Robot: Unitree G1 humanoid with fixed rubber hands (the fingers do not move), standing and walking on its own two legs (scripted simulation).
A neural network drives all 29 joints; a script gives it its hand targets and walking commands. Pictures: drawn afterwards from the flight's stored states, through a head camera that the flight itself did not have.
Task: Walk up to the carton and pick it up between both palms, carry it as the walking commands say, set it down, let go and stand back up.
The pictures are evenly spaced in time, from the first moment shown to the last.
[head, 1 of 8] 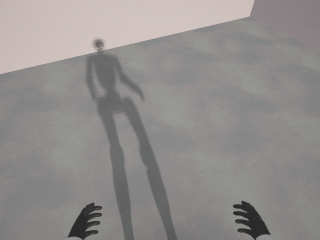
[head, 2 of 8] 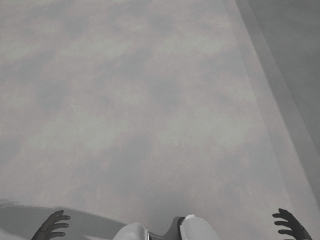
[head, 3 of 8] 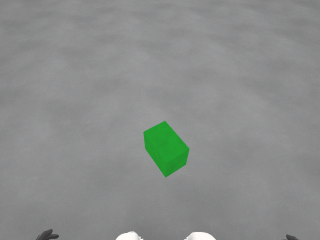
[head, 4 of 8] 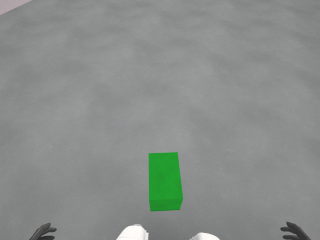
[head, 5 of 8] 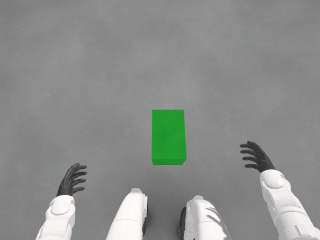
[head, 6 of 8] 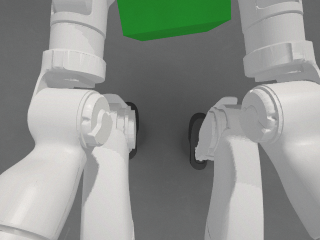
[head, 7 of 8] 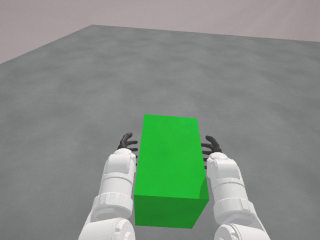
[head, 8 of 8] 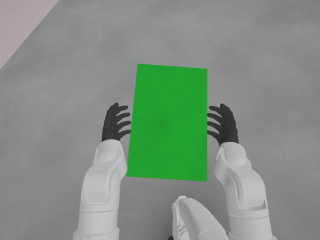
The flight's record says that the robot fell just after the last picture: yes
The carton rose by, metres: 0.73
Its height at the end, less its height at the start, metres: +0.46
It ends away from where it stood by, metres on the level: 5.03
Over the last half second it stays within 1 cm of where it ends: no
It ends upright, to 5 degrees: no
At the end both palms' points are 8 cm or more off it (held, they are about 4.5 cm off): no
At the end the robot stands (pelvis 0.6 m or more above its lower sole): yes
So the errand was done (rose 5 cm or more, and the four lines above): no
